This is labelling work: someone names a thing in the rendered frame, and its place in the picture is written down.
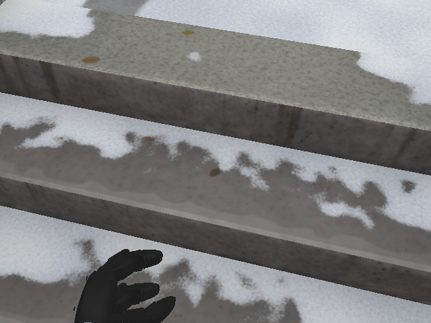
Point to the left robot hand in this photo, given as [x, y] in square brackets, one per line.
[102, 301]

